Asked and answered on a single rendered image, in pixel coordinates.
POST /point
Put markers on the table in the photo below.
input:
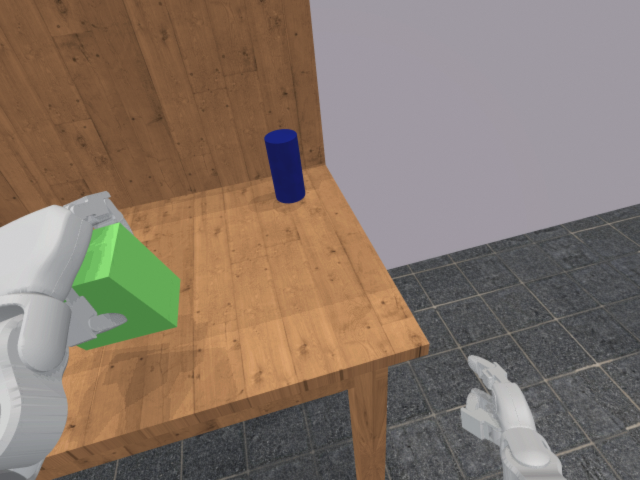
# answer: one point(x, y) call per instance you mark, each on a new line
point(165, 105)

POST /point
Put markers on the sponge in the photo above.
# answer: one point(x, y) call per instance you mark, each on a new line
point(120, 275)

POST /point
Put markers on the robot right forearm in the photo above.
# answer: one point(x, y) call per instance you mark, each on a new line
point(526, 455)

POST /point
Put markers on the right robot hand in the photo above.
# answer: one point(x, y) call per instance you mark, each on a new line
point(507, 407)

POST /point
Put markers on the left robot hand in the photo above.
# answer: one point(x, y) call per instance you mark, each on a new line
point(43, 251)

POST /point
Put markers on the robot left forearm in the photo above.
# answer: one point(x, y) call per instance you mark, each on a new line
point(34, 353)

